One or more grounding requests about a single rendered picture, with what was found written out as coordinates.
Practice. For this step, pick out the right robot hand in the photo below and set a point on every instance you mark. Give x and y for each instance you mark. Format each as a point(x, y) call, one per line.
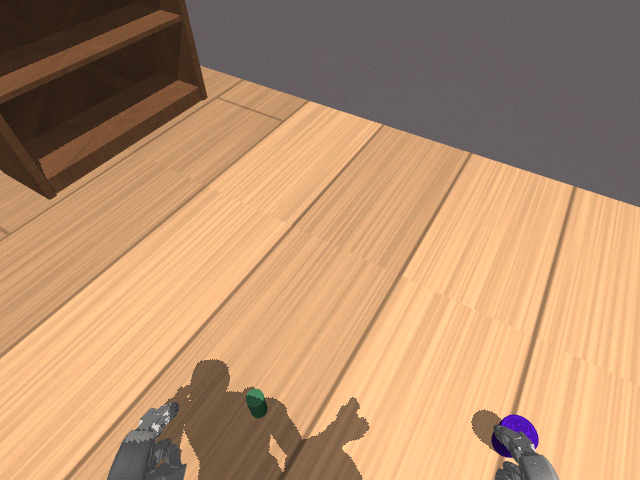
point(532, 466)

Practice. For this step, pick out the bookshelf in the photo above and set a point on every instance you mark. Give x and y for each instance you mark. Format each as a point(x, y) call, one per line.
point(83, 80)

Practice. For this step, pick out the left robot hand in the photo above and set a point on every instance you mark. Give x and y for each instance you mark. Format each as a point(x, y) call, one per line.
point(139, 455)

